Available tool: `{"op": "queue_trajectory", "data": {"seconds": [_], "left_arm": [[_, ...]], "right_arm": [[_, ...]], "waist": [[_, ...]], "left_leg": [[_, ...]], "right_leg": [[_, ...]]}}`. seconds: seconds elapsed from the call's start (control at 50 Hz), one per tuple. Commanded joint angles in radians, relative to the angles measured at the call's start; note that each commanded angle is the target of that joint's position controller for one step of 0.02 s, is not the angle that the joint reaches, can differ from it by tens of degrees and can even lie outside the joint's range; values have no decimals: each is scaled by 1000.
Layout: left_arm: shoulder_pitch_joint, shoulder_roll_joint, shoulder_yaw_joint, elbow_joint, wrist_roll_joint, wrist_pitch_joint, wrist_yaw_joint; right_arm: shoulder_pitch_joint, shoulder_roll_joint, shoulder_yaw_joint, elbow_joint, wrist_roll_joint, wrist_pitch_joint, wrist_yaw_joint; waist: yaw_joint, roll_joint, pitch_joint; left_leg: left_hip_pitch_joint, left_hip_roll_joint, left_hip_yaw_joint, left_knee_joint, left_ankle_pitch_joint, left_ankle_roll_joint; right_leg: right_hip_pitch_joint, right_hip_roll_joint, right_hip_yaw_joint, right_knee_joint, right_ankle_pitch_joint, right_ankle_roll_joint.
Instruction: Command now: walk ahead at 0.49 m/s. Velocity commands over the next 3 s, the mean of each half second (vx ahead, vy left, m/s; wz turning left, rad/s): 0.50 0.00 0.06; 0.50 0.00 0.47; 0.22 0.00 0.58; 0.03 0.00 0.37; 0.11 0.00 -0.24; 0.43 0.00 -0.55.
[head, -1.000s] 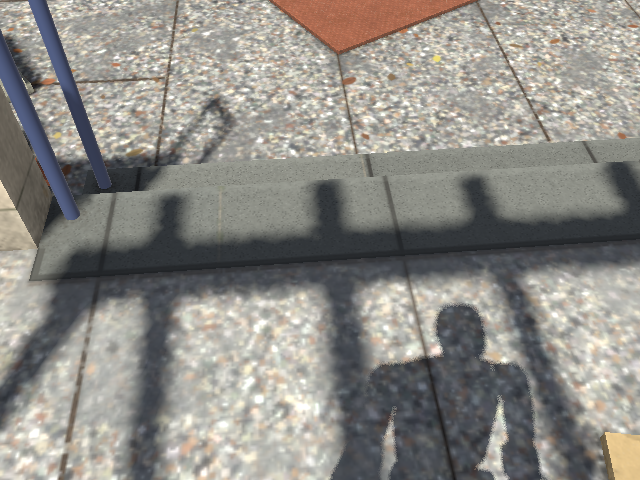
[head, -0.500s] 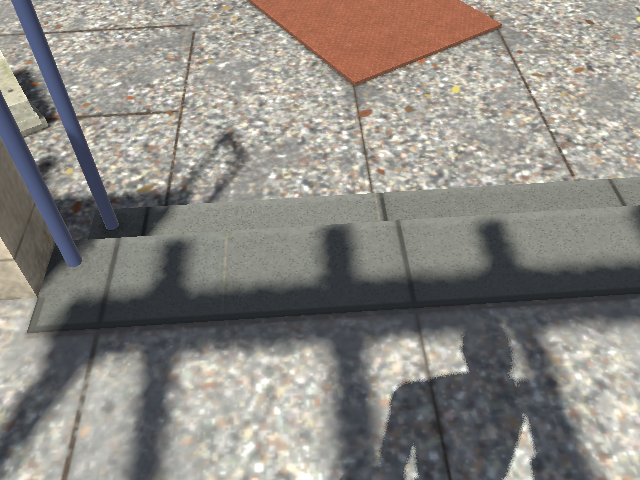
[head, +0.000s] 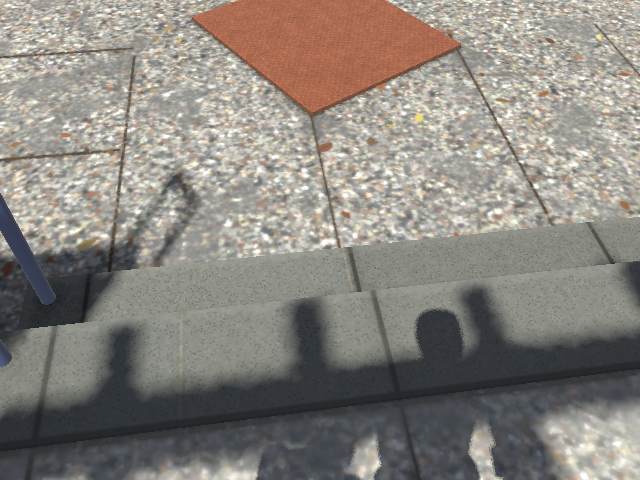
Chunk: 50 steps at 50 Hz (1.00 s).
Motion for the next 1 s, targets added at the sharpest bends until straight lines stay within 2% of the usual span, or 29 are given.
{"op": "queue_trajectory", "data": {"seconds": [0.02,0.1,0.2,0.24,0.26,0.28,0.3,0.32,0.34,0.36,0.38,0.4,0.42,0.46,0.48,0.54,0.56,0.6,0.7,0.78,0.82,0.86,0.88,0.9,0.92,0.94,0.96,0.98,1.0], "left_arm": [[34,45,13,-42,12,4,7],[-129,28,6,-84,3,-8,-6],[-248,45,3,-134,-10,-17,-37],[-220,68,11,-138,-10,-26,-46],[-158,88,22,-125,-9,-30,-47],[-13,128,46,-80,-8,-32,-43],[196,207,73,-31,1,-33,-35],[308,305,98,-2,10,-23,-37],[311,210,70,-5,11,-23,-41],[324,65,22,34,123,-37,-24],[179,40,17,20,107,-42,-20],[144,15,6,18,83,-34,-10],[102,-13,-4,7,77,-32,-1],[106,-40,-13,6,94,-26,-4],[120,-30,-11,10,101,-30,-6],[183,-13,-16,44,129,-45,-18],[202,-15,-21,54,132,-48,-22],[238,-3,-24,76,118,-50,-32],[318,29,-21,130,110,-53,-44],[383,46,-3,168,104,-26,-38],[374,85,18,161,103,-16,-32],[346,114,30,141,104,-14,-24],[353,98,20,129,122,-20,-26],[373,40,-10,76,121,-28,-30],[251,56,-6,54,107,-23,-77],[95,34,-7,-13,71,-23,-98],[-28,57,-3,-37,77,-33,-79],[13,78,4,-47,102,-31,-50],[52,37,-4,-46,105,-28,-29]], "right_arm": [[-41,-133,-21,-55,2,-18,-20],[40,-161,-26,-38,18,-4,-34],[111,-171,-32,-5,27,17,-37],[100,-183,-38,-4,28,27,-39],[79,-189,-39,-9,27,33,-40],[64,-171,-32,-14,20,38,-38],[53,-131,-14,-40,6,37,-38],[168,-6,22,-47,8,14,-28],[149,-73,9,-34,25,-13,-25],[126,-73,7,-18,-82,-30,10],[19,-97,-7,-31,-77,-34,6],[24,-88,-4,-43,-84,-26,-1],[17,-49,5,-41,-78,-17,5],[29,-20,11,-27,-56,0,28],[17,-12,12,-27,-52,1,41],[-84,-11,14,-67,-53,6,61],[-123,-4,17,-83,-52,10,61],[-180,11,23,-108,-52,22,63],[-259,-13,9,-143,-45,51,55],[-352,-17,-4,-173,-43,61,52],[-350,-41,-19,-180,-35,56,44],[-246,-84,-42,-164,-18,35,26],[-95,-127,-61,-126,-13,22,7],[138,-152,-69,-63,-7,13,-10],[396,-155,-61,30,-29,32,-15],[423,-216,-93,69,-57,5,-20],[275,-209,-102,42,-40,-16,-23],[154,-121,-70,24,-36,-22,-19],[67,-51,-48,7,-28,-25,-14]], "waist": [[47,74,54],[-12,76,54],[-47,91,81],[-18,106,64],[24,115,31],[93,105,-51],[169,30,-203],[137,-234,-335],[150,-199,-367],[176,-120,-167],[120,-107,35],[83,-63,-25],[49,-28,-17],[25,-19,-7],[28,-25,8],[37,-14,34],[40,-9,35],[44,-18,43],[46,-17,82],[59,-20,106],[41,-40,86],[-16,-52,25],[-49,-40,-80],[-107,89,-288],[-205,161,-374],[-230,84,-224],[-208,77,-8],[-114,61,-33],[-46,76,-7]], "left_leg": [[-107,279,-206,-203,73,171],[-21,264,-157,-186,86,127],[145,329,-180,-111,59,112],[186,351,-193,-54,118,96],[185,340,-179,17,247,81],[159,287,-135,185,409,57],[-6,222,-73,482,320,18],[-436,43,-20,874,-132,-58],[-558,52,-186,1019,-420,-40],[-628,50,-298,976,-285,28],[-707,114,-217,973,-193,31],[-622,160,-199,928,-144,43],[-558,187,-214,904,-88,37],[-520,195,-213,893,-15,17],[-556,193,-201,878,24,10],[-610,202,-165,733,189,-4],[-595,202,-141,658,252,-13],[-526,191,-94,537,337,-28],[-569,165,-93,380,318,-18],[-568,129,-57,279,138,9],[-489,86,-15,267,23,26],[-267,5,40,249,75,67],[55,-2,-6,360,192,121],[571,145,-301,367,161,263],[750,337,-678,127,202,370],[704,353,-698,52,83,290],[466,329,-607,48,25,245],[287,302,-546,20,44,250],[98,276,-494,-24,61,254]], "right_leg": [[-18,-42,2,-145,162,27],[19,5,-38,-433,307,35],[13,33,-42,-582,213,14],[77,51,-53,-622,133,-14],[174,78,-76,-644,107,-32],[360,111,-100,-660,104,-59],[661,-18,42,-640,128,-124],[1043,-251,493,-724,-31,-280],[1053,-272,673,-830,-92,-281],[945,-201,549,-913,-370,-235],[788,-176,392,-938,-277,-218],[732,-164,303,-961,-159,-215],[654,-158,235,-977,-32,-205],[588,-144,123,-1013,113,-197],[587,-130,63,-1021,165,-198],[563,-110,-85,-1021,357,-205],[549,-103,-126,-1015,423,-207],[511,-94,-185,-1011,513,-203],[717,-143,-212,-990,621,-175],[896,-171,-240,-949,698,-159],[937,-181,-269,-884,906,-147],[866,-152,-321,-714,1148,-104],[653,-110,-329,-522,1104,-50],[219,-26,-284,-235,750,68],[28,165,-192,136,-332,110],[-181,148,3,224,-355,45],[-250,68,66,233,-321,42],[-123,46,73,138,-275,14],[3,23,61,77,-232,-9]]}}
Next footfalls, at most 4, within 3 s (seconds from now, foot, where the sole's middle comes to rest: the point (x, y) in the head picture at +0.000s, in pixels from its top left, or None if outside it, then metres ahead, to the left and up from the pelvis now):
0.30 right None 0.33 -0.17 -0.78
0.86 left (277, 424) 0.64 0.10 -0.78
1.30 right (313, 336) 0.87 0.02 -0.78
1.82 left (271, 421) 0.65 0.12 -0.78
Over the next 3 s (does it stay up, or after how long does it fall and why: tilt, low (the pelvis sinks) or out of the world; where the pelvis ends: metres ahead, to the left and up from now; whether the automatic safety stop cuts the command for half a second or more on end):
stays up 0.84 0.05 -0.02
